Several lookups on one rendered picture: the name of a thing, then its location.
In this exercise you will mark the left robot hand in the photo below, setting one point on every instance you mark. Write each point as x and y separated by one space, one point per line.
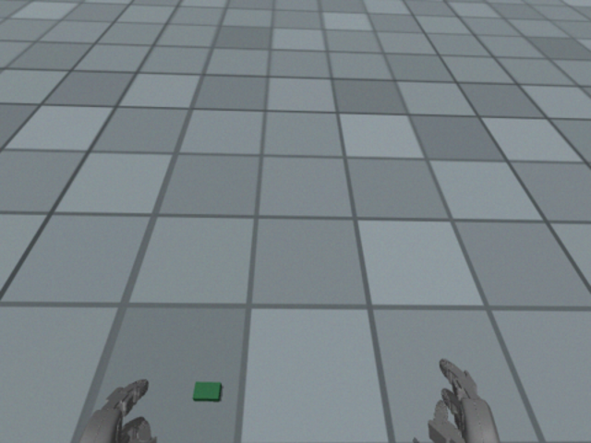
105 425

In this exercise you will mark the right robot hand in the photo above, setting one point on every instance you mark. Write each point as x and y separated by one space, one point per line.
472 415

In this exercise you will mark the small box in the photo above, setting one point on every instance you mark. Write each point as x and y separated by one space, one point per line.
207 391

